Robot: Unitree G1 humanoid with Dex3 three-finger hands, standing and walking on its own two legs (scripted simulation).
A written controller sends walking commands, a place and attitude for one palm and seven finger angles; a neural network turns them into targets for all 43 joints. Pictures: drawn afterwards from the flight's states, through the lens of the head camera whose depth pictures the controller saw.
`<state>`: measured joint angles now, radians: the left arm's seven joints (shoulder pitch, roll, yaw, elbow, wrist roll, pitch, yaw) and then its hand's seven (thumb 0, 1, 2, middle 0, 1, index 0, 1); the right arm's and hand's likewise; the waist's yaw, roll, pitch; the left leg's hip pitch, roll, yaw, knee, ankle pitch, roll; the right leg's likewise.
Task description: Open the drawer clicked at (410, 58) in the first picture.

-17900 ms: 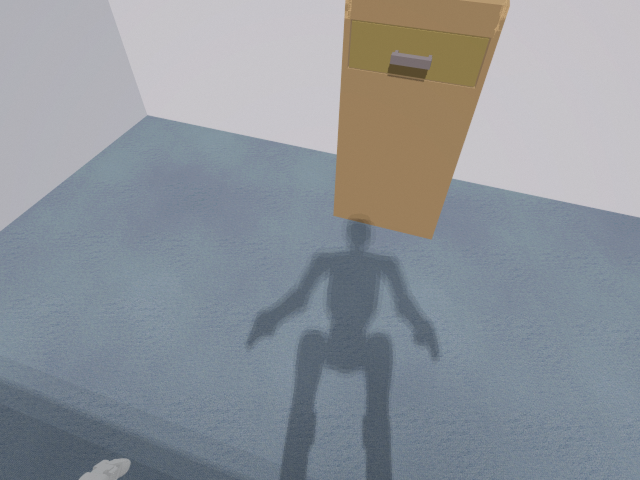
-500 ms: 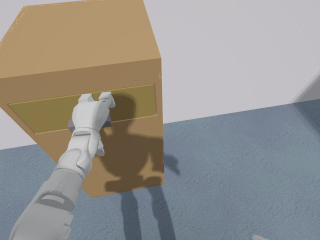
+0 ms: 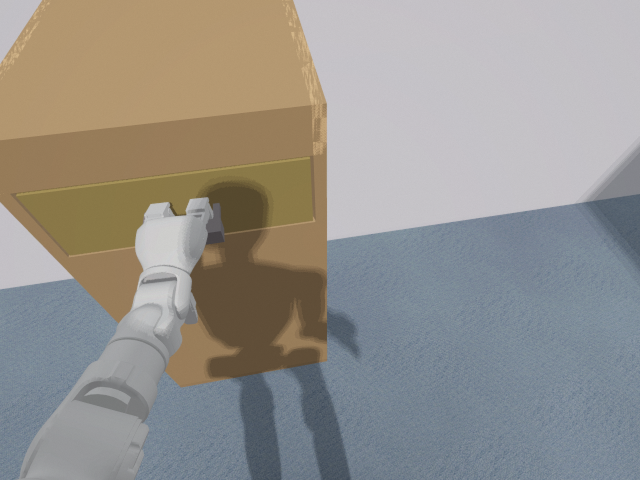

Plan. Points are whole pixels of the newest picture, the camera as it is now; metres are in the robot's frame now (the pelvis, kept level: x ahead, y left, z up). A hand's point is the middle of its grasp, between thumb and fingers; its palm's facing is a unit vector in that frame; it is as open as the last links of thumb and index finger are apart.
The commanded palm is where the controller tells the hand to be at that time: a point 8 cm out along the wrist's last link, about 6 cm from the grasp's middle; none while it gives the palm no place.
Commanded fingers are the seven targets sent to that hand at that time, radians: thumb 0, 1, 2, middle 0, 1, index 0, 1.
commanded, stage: lower the fingers behind the handle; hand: left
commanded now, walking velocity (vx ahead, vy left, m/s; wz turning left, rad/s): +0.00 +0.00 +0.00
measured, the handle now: (182, 224) +0.47 +0.22 +0.03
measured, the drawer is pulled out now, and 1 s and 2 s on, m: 0.00 0.00 0.05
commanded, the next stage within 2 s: close the thumb around the handle in 0.46 s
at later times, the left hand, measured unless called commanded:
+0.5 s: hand (186, 259) +0.42 +0.21 +0.00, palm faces -0.02 -0.04 -1.00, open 13.8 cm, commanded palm +0.40 +0.21 +0.06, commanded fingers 0.00 -0.50 0.30 -0.30 -1.20 -0.30 -1.20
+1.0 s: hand (183, 262) +0.42 +0.21 +0.01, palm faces +0.00 -0.04 -1.00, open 8.6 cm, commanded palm +0.39 +0.21 +0.06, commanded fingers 0.00 0.79 0.85 -0.39 -1.34 -0.39 -1.34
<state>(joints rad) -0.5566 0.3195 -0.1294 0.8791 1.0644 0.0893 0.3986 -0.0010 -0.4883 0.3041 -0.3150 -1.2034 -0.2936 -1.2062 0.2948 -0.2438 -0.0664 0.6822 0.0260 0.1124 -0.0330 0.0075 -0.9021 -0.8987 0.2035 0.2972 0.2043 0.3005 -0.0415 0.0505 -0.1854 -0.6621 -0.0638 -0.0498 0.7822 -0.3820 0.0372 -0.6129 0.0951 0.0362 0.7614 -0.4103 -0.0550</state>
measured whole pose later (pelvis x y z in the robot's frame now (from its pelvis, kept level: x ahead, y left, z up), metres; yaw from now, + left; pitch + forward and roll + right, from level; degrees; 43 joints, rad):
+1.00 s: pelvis +0.00 +0.01 +0.00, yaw -1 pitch +16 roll -1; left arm -0.57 0.30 -0.13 0.91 1.05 0.15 0.43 0.00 0.26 0.63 -0.35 -1.28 -0.38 -1.28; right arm 0.28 -0.22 -0.05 0.68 0.02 0.11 -0.02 0.01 -0.90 -0.90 0.20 0.30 0.21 0.30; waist -0.05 0.06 -0.20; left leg -0.68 -0.06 -0.04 0.80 -0.39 0.05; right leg -0.63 0.09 0.04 0.76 -0.41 -0.04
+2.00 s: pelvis +0.02 +0.01 +0.01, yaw -1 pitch +13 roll -1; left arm -0.22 0.25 -0.22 0.49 1.03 0.26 0.40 0.02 0.68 0.77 -0.27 -1.35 -0.36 -1.29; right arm 0.20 -0.23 -0.05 0.63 0.03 0.12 0.00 0.01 -0.90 -0.90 0.20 0.30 0.20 0.30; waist 0.00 0.06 -0.19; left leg -0.56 -0.07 -0.03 0.75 -0.41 0.05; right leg -0.51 0.09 0.05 0.72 -0.43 -0.04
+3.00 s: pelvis +0.00 -0.01 +0.00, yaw +0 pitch +7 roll +1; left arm 0.25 0.23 -0.30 0.07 1.07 0.25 0.39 0.05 0.66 0.76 -0.25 -1.35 -0.38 -1.28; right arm 0.07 -0.20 -0.01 0.57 0.01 0.12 0.04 0.01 -0.90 -0.90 0.20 0.30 0.20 0.30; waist 0.08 0.06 -0.16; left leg -0.47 -0.07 -0.03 0.75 -0.39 0.03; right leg -0.44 0.08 0.05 0.77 -0.44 -0.07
